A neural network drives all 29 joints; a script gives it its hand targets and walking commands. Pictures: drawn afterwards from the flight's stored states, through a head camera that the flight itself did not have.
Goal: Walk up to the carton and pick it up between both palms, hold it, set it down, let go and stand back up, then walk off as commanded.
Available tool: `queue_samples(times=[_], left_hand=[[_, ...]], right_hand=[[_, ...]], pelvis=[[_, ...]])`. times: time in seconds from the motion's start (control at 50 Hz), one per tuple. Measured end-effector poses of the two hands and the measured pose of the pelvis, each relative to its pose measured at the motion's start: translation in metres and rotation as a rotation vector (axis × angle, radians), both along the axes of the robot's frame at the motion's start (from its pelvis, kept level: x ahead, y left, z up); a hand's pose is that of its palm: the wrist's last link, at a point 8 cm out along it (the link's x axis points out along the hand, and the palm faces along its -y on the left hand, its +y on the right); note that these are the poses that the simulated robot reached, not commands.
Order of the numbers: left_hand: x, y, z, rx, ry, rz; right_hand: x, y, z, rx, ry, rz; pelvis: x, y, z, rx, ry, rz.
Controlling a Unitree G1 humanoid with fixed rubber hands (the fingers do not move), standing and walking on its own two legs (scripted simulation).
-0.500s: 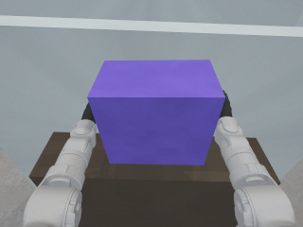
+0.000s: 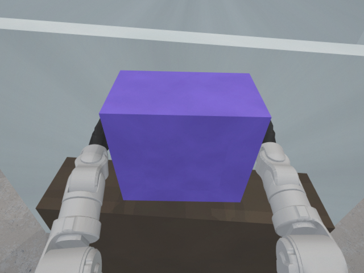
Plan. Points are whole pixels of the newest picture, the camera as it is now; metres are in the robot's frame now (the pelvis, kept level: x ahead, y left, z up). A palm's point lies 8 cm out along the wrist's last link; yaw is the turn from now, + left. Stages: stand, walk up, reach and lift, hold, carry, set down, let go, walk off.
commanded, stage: reach and lift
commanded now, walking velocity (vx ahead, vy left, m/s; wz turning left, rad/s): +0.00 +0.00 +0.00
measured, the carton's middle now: (183, 139) +0.39 -0.01 +0.15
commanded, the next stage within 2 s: hold in 0.80 s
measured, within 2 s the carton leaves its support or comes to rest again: neither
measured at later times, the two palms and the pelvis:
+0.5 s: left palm (99, 142) +0.37 +0.17 +0.15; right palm (268, 139) +0.37 -0.20 +0.17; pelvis +0.00 +0.00 +0.00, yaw +0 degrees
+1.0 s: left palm (99, 138) +0.36 +0.17 +0.17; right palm (273, 136) +0.36 -0.20 +0.18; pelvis +0.00 +0.00 +0.00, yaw +0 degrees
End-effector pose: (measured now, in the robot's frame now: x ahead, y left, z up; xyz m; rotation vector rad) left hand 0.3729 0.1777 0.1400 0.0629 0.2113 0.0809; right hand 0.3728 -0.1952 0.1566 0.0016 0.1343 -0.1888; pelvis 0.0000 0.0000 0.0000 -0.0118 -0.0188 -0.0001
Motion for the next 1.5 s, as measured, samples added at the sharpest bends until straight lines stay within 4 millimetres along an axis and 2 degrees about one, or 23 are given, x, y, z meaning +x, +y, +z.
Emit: queue_samples(times=[0.1,0.26,0.48,0.62,0.98,1.38,1.5], left_hand=[[-0.001,-0.004,0.005,0.011,-0.008,-0.002],[-0.006,-0.009,0.001,0.001,-0.001,-0.011],[-0.004,-0.004,0.014,-0.011,-0.009,0.004],[-0.007,-0.002,0.014,-0.003,0.0,0.004],[-0.01,-0.008,0.03,-0.003,-0.005,0.005],[-0.022,0.002,0.039,-0.012,-0.007,0.024],[-0.024,0.004,0.047,-0.01,-0.029,0.035]], right_hand=[[-0.002,-0.004,0.002,-0.002,-0.006,-0.002],[-0.011,-0.008,0.0,0.005,-0.002,-0.014],[-0.005,-0.004,0.014,0.002,-0.011,-0.003],[-0.006,-0.002,0.015,-0.002,-0.002,0.001],[-0.01,-0.008,0.027,0.004,-0.008,-0.002],[-0.015,0.002,0.038,0.003,-0.01,0.016],[-0.015,0.005,0.046,0.013,-0.032,0.023]], pelvis=[[0.001,-0.002,0.0,0.0,-0.021,0.0],[0.003,-0.002,0.0,-0.003,-0.035,0.0],[0.002,-0.002,0.0,-0.001,-0.027,0.0],[0.004,0.0,0.0,-0.002,-0.037,-0.001],[-0.001,0.0,0.0,0.0,-0.049,-0.006],[-0.005,0.001,0.0,-0.001,-0.079,0.0],[-0.005,0.0,0.0,-0.002,-0.073,0.001]])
